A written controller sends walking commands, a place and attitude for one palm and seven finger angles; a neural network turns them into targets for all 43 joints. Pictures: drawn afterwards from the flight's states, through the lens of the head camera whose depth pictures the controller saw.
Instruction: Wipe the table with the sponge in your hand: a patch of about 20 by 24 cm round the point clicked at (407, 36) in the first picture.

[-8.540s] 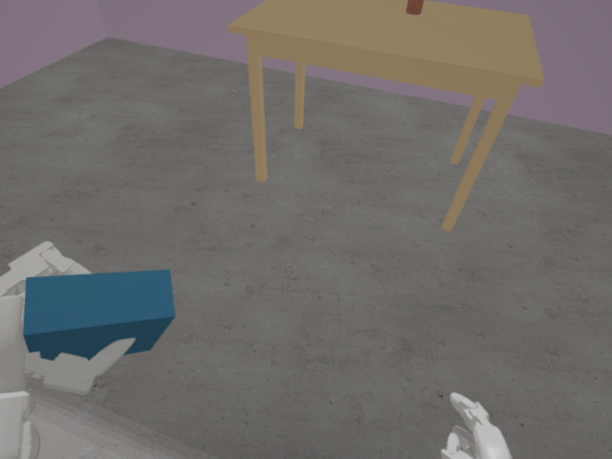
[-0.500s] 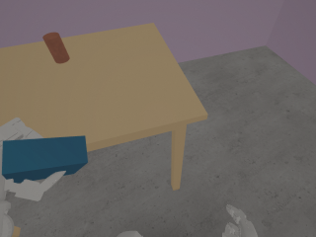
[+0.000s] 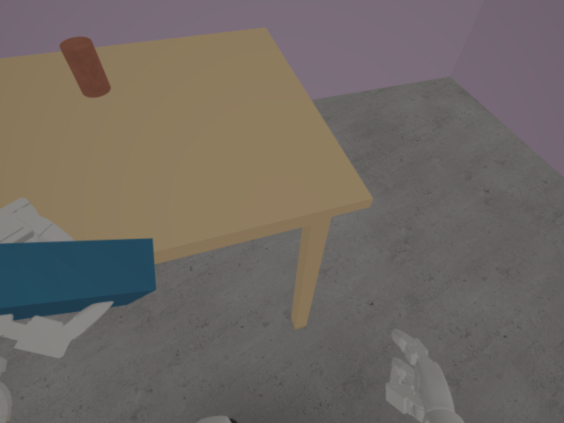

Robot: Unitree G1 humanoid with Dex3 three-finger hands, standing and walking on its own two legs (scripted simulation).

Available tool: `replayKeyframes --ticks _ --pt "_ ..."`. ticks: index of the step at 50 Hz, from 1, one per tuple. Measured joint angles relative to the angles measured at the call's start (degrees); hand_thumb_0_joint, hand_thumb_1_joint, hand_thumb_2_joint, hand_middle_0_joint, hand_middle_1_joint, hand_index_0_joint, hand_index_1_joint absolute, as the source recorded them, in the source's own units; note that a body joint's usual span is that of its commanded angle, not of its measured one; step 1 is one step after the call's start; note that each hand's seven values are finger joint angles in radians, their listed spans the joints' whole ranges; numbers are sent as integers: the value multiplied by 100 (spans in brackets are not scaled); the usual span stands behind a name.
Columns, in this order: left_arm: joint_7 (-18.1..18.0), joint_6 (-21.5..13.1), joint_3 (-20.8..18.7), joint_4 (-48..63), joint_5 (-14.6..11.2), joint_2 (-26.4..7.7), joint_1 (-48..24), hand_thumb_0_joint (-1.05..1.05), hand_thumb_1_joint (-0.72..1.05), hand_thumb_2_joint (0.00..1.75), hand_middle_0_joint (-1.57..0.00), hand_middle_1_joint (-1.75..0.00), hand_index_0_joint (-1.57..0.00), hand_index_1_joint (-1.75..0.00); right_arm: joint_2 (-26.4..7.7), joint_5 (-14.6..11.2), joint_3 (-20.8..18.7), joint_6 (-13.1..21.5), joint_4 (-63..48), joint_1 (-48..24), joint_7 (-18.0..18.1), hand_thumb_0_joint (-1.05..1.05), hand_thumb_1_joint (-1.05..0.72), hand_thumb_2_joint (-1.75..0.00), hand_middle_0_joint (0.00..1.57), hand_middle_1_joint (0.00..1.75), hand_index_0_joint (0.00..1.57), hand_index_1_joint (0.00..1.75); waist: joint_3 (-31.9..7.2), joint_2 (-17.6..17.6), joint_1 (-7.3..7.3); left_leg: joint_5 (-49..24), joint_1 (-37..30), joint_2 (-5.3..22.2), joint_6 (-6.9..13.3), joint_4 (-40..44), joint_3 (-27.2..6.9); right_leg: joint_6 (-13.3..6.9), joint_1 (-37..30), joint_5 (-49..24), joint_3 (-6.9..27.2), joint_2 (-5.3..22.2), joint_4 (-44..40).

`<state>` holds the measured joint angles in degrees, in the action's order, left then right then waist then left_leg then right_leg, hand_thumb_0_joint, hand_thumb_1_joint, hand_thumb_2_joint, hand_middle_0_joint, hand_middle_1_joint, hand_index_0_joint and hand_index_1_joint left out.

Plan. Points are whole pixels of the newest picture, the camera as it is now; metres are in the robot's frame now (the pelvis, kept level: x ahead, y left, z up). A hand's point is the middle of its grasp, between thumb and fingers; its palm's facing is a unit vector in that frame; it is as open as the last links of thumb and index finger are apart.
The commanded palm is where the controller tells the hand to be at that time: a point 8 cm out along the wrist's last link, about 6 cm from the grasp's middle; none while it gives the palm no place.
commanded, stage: come to a stop and stand still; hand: left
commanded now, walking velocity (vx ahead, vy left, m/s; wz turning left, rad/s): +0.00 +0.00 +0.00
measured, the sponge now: (97, 279) +0.22 +0.20 +0.16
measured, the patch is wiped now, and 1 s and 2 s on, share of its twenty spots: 0.00 0.00 0.00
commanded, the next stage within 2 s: look again from close up in 0.82 s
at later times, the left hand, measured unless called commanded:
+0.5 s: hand (55, 348) +0.16 +0.21 +0.17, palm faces +0.41 -0.81 -0.42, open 8.9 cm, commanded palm +0.11 +0.25 +0.18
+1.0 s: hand (5, 318) +0.17 +0.25 +0.19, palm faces +0.45 -0.76 -0.47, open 8.9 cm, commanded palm +0.09 +0.25 +0.18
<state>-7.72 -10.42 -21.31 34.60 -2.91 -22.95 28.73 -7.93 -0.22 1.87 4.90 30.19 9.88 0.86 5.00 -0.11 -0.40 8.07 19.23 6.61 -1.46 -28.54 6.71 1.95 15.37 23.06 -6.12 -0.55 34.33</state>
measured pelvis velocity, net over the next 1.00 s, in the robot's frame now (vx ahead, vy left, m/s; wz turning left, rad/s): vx -0.07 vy -0.03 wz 0.01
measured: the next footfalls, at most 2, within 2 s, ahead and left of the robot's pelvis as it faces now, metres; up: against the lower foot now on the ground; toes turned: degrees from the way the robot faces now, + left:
right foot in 0.02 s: +0.05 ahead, -0.09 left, +0.00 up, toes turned -5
left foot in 0.32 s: +0.01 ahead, +0.10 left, +0.00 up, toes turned -1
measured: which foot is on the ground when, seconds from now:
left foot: down 0.00-0.04, up 0.06-0.30, down 0.32-1.00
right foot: up 0.00-0.00, down 0.02-1.00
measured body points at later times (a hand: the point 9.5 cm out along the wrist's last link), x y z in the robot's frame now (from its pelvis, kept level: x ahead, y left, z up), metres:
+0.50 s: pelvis -0.05 -0.03 +0.00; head -0.05 -0.04 +0.45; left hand +0.13 +0.25 +0.19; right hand +0.11 -0.27 -0.08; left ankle -0.03 +0.10 -0.73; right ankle +0.01 -0.09 -0.73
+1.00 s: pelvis -0.07 -0.03 +0.00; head -0.06 -0.03 +0.45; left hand +0.14 +0.28 +0.22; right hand +0.08 -0.25 -0.10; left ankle -0.03 +0.10 -0.73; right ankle +0.01 -0.09 -0.73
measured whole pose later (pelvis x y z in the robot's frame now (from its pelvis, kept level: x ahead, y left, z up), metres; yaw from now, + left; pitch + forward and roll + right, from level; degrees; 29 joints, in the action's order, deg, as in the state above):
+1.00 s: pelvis -0.07 -0.03 +0.00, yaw +0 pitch -2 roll +0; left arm -5.3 -12.8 -22.3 16.8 -0.3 -27.9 12.3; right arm -11.6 -0.8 1.0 5.7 35.6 15.6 3.5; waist 3.3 0.1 -3.2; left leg 12.8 15.4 1.4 0.3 -29.4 0.7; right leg -4.4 16.6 6.7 -7.8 -2.5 24.2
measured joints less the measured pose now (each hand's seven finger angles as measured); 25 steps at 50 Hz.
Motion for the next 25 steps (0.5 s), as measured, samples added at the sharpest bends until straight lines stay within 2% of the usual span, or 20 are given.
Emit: replayKeyframes --ticks 1,3,5,7,9,11,14,16,18,20,22,23,25 --pt "3 8 -5 -55 3 -5 -2 -1 -41 106 -87 -139 -87 -139 -6 -11 15 -20 9 -2 12 1 -90 -90 20 30 20 30 9 45 -18 11 45 23 -30 -78 -2 -76 -92 -338 -28 -8 -258" --pt "17 44 47 -253 19 63 -67 -1 -41 106 -87 -139 -87 -139 -63 -29 10 -93 99 -12 41 1 -90 -90 20 30 20 30 61 231 1 216 112 101 -55 -289 -103 -375 -148 -828 -130 -94 -359" --pt "17 163 112 -390 -8 157 -67 -1 -41 106 -87 -139 -87 -139 -120 -45 5 -177 251 43 73 1 -90 -90 20 30 20 30 -28 227 -36 937 222 -48 -41 -761 -263 -592 -93 -808 -97 -71 -313" --pt "-20 232 185 -486 -16 279 -21 -1 -41 106 -87 -139 -87 -139 -205 -37 7 -227 403 105 117 1 -90 -90 20 30 20 30 -123 182 -43 1309 318 -251 -30 -1404 -406 -665 -73 -822 -39 -29 -373" --pt "-51 252 263 -553 -1 357 -21 -1 -41 106 -87 -139 -87 -139 -290 -35 -8 -251 522 178 177 1 -90 -90 20 30 20 30 -188 136 0 1445 296 -390 -35 -1762 -437 -677 -93 -902 -46 12 -484" --pt "-67 215 301 -588 29 358 -68 -1 -41 106 -87 -139 -87 -139 -356 -22 -35 -260 599 240 248 1 -90 -90 20 30 20 30 -230 71 42 1497 127 -456 -17 -1647 -393 -685 -96 -976 -84 41 -566" --pt "-91 138 283 -563 57 311 -88 -1 -41 106 -87 -139 -87 -139 -458 1 -96 -283 583 314 316 1 -90 -90 20 30 20 30 -284 37 103 1305 -276 -487 32 -905 -369 -697 -45 -1054 -167 10 -619" --pt "-111 96 270 -500 54 284 -66 -1 -41 106 -87 -139 -87 -139 -547 2 -151 -290 505 362 338 1 -90 -90 20 30 20 30 -310 112 133 851 -649 -436 88 -159 -402 -692 11 -1063 -245 -86 -569" --pt "-122 61 258 -540 63 217 -111 -1 -41 106 -87 -139 -87 -139 -516 -18 -210 -315 535 330 359 1 -90 -90 20 30 20 30 -254 -7 87 649 -748 -459 86 -1 -359 -657 -3 -1081 -211 -62 -550" --pt "-118 48 244 -610 81 199 -82 -1 -41 106 -87 -139 -87 -139 -505 -5 -191 -311 492 348 377 1 -90 -90 20 29 20 30 -300 -70 27 601 -780 -459 61 92 -284 -509 -1 -1109 -135 -64 -621" --pt "-119 16 240 -686 122 185 -87 -1 -41 106 -87 -139 -87 -139 -493 1 -165 -247 411 372 391 1 -90 -90 20 29 20 30 -345 -57 27 553 -729 -455 48 125 -288 -373 48 -1120 -132 -66 -643" --pt "-118 3 238 -719 138 173 -105 -1 -41 106 -87 -139 -87 -139 -478 -3 -152 -210 380 371 388 1 -90 -90 19 29 20 30 -346 -52 25 539 -694 -459 42 104 -297 -370 68 -1216 -132 -67 -659" --pt "-107 -7 247 -787 155 188 -153 -1 -41 106 -87 -139 -87 -139 -446 -2 -124 -149 365 345 373 1 -90 -90 20 29 20 30 -343 -13 6 531 -634 -443 25 47 -316 -502 99 -1279 -150 -88 -661"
